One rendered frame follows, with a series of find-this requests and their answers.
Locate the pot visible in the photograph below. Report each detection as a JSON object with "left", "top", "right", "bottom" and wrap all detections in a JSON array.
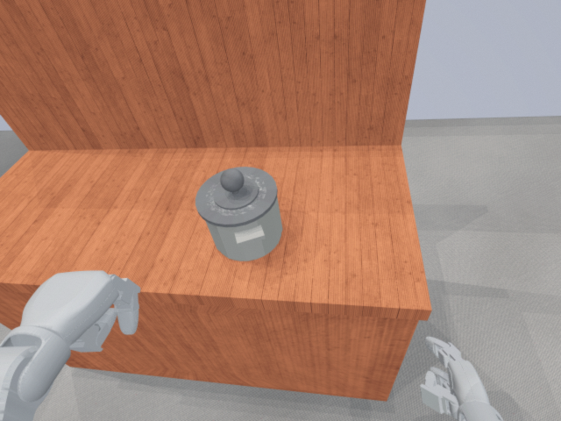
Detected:
[{"left": 206, "top": 198, "right": 282, "bottom": 261}]

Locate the knob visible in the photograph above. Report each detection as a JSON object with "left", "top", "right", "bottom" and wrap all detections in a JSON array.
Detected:
[{"left": 220, "top": 168, "right": 245, "bottom": 192}]

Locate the robot right forearm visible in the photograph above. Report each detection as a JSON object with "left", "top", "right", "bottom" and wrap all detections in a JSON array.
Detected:
[{"left": 458, "top": 401, "right": 503, "bottom": 421}]

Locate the right robot hand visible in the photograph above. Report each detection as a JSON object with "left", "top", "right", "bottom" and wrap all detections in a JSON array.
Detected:
[{"left": 420, "top": 337, "right": 490, "bottom": 420}]

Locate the table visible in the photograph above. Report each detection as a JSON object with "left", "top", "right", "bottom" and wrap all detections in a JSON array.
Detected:
[{"left": 0, "top": 0, "right": 432, "bottom": 401}]

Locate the robot left forearm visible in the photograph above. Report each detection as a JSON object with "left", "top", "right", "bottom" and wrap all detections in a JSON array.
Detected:
[{"left": 0, "top": 325, "right": 71, "bottom": 421}]

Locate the lid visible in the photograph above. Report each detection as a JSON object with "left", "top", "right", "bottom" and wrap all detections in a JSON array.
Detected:
[{"left": 195, "top": 167, "right": 278, "bottom": 227}]

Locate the left robot hand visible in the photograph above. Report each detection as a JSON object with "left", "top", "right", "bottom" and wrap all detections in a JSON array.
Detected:
[{"left": 20, "top": 270, "right": 140, "bottom": 353}]

